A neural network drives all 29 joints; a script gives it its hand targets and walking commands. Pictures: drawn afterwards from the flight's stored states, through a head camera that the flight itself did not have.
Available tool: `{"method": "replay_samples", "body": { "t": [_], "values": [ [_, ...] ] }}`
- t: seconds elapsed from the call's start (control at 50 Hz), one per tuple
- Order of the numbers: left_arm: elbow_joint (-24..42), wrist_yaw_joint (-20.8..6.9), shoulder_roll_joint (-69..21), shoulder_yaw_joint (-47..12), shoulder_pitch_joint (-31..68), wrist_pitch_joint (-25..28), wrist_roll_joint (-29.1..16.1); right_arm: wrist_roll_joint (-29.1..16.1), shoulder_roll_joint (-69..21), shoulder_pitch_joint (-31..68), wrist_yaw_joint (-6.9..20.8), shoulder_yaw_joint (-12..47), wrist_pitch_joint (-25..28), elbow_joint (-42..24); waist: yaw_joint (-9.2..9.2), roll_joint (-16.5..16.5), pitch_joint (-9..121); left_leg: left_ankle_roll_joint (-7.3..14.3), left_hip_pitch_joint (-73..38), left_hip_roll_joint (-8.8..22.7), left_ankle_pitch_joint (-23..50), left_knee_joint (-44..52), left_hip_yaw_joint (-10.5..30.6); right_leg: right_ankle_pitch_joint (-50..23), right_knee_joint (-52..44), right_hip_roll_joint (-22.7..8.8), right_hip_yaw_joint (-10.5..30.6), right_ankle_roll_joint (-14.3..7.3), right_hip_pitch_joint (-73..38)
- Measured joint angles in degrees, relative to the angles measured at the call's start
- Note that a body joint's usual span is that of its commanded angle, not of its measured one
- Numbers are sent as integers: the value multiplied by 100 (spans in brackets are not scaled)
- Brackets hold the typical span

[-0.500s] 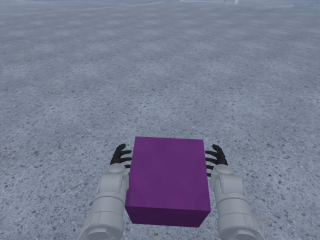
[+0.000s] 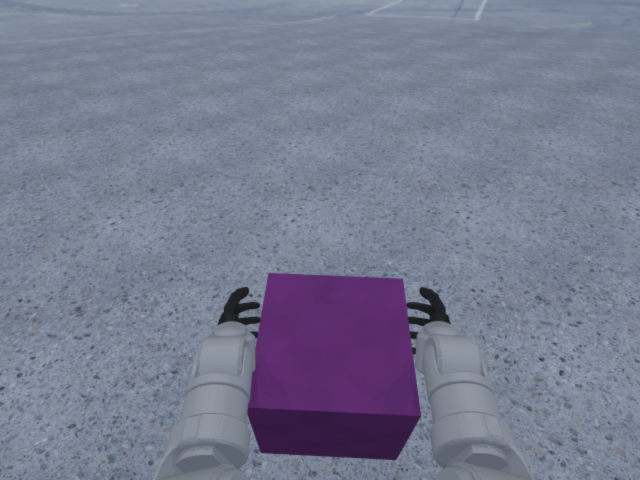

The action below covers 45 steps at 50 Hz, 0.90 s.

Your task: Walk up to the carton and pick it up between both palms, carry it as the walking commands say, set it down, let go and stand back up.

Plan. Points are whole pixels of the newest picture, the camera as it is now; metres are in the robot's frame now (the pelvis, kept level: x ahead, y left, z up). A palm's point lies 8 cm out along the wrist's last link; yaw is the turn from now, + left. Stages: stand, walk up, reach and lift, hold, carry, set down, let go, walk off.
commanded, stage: reach and lift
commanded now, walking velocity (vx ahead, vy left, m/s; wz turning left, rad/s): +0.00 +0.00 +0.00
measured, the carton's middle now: (331, 365) +0.31 -0.01 -0.03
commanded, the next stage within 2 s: hold in 1.10 s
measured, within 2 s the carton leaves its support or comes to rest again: neither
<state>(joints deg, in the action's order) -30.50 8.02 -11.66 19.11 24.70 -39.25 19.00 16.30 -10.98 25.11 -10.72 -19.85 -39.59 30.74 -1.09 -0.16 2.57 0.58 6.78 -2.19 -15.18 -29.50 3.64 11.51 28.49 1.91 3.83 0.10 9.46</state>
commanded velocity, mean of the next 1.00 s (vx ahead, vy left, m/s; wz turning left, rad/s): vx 0.00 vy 0.00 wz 0.00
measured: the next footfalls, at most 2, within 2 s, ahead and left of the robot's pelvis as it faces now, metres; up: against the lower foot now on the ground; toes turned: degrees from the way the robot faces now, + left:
none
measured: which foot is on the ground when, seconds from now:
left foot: down 0.00-1.00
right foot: down 0.00-1.00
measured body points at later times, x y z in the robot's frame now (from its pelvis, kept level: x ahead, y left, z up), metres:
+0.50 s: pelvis +0.01 -0.01 +0.00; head -0.07 -0.01 +0.45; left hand +0.31 +0.14 +0.05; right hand +0.32 -0.15 +0.05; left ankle +0.02 +0.11 -0.74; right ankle +0.05 -0.12 -0.74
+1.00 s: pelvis +0.00 +0.01 +0.00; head -0.08 +0.01 +0.44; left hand +0.30 +0.15 +0.04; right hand +0.30 -0.14 +0.05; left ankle +0.02 +0.11 -0.74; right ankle +0.05 -0.12 -0.74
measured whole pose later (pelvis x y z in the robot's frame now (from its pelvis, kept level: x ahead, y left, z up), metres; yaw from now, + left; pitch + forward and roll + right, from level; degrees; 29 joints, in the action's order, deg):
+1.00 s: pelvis +0.00 +0.01 +0.00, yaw +0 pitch -9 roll +0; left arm -22.2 5.2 -9.3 13.9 17.5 -42.3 16.4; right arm 16.1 -9.8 19.1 -2.0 -14.6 -42.5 22.5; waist -1.1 0.4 2.1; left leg 1.1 5.2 -2.5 -15.3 -29.4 3.3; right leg 11.4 28.0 1.7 4.3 0.6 7.8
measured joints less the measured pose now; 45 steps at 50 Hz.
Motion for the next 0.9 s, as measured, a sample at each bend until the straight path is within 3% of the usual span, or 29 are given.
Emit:
{"method": "replay_samples", "body": {
  "t": [0.1, 0.32, 0.6, 0.9],
  "values": [
    [107, -5, 20, -1, -95, 22, -47, 0, -53, 6, -117, 76, 33, 10, 68, -12, 26, -23, 24, 6, 9, 15, -3, 17, 41, 7, 4, -20, 53],
    [30, -92, 88, 24, -50, 15, -5, 65, -110, 7, -79, 4, 73, 68, 114, 13, 131, -61, 37, 33, -18, 13, 62, 51, 34, 32, -60, -60, 48],
    [612, -302, 193, -319, -583, -149, -145, -28, 73, -467, 689, 435, -159, -516, 92, -8, 91, -57, -166, 64, 16, 197, 24, 3, -140, 54, -14, -56, -137],
    [856, -304, 235, -487, -729, -293, -255, -32, 108, -574, 842, 548, -290, -807, 20, 56, -62, 29, -183, -14, 9, 74, -10, -15, -93, -15, 23, 24, -191]
  ]
}}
